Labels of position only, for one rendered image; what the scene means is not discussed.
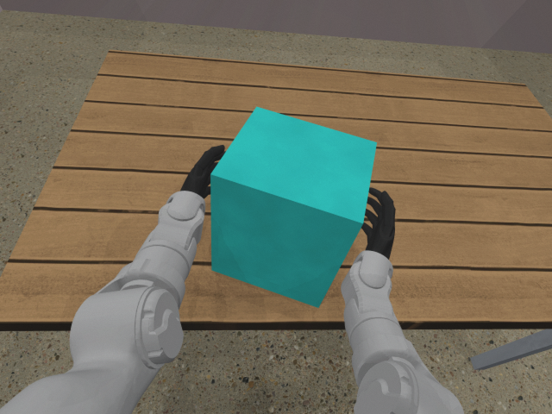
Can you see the right robot forearm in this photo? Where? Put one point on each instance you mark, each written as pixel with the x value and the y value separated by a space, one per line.
pixel 373 330

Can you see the robot left upper arm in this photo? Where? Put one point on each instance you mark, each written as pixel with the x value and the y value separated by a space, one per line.
pixel 119 342

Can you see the left robot forearm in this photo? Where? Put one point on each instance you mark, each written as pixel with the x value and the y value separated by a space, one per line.
pixel 166 256

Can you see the left robot hand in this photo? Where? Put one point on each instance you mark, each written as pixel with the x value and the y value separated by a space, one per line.
pixel 198 179

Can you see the carton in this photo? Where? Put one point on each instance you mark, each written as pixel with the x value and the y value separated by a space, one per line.
pixel 288 199

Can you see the right robot hand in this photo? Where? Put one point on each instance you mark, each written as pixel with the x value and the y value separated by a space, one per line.
pixel 380 237

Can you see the table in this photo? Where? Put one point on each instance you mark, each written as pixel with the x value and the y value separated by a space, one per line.
pixel 467 163

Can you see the robot right upper arm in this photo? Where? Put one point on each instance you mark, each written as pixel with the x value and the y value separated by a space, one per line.
pixel 393 387

